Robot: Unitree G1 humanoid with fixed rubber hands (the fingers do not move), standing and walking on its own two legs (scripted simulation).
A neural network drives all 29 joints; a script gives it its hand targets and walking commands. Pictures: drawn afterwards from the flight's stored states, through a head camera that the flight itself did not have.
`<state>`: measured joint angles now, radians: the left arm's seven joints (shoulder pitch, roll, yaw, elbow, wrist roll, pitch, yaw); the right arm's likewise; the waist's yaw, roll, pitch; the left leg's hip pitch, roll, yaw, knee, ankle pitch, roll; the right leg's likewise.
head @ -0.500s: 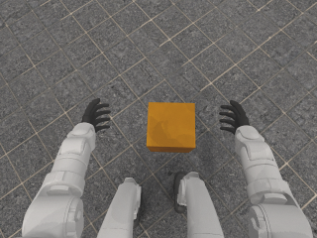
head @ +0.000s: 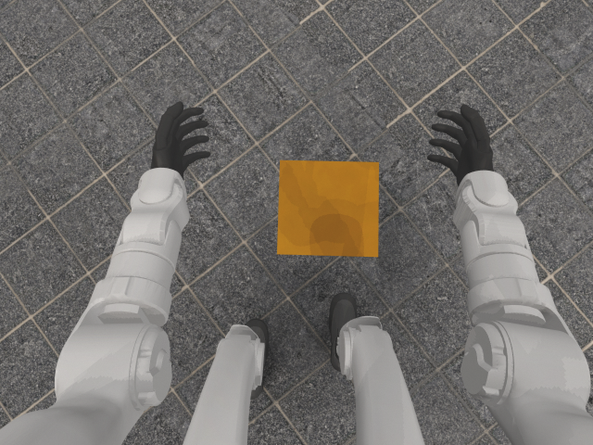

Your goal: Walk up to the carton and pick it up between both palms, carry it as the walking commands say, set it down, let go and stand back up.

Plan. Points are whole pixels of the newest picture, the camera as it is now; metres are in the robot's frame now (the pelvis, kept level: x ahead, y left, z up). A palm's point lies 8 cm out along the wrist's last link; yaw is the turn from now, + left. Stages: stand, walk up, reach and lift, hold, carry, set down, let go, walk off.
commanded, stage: reach and lift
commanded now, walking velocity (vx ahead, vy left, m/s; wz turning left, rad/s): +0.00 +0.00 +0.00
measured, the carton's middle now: (324, 214) +0.44 -0.06 -0.53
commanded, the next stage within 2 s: none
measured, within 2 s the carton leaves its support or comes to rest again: neither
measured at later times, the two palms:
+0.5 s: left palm (209, 186) +0.46 +0.15 -0.26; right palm (435, 184) +0.46 -0.23 -0.26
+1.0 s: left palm (230, 198) +0.46 +0.14 -0.39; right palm (412, 200) +0.45 -0.23 -0.39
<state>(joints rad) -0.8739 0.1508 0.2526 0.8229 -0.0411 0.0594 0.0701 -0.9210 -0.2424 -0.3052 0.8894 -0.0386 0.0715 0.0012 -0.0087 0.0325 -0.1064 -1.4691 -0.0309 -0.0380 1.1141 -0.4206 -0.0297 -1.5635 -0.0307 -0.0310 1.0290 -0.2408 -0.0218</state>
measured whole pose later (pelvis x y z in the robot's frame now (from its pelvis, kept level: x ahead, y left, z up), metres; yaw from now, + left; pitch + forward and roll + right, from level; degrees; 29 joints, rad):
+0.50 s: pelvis -0.04 +0.00 -0.11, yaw +2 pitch +50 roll +3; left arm -1.07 0.16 0.22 0.81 -0.06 0.14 0.16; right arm -1.14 -0.34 -0.33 0.99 -0.01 0.09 0.04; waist -0.02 0.02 -0.04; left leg -1.91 -0.06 -0.01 1.56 -0.53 -0.03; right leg -2.02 -0.04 0.01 1.48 -0.33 -0.01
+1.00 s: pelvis -0.09 +0.00 -0.23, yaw +2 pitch +29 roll +4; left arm -1.45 0.29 0.16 1.06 -0.20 0.14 0.16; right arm -1.49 -0.48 -0.06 1.13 0.23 0.13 -0.07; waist -0.04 0.03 0.48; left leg -1.96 -0.06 0.01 2.05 -0.61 -0.05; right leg -2.10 -0.01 0.04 1.93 -0.35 -0.01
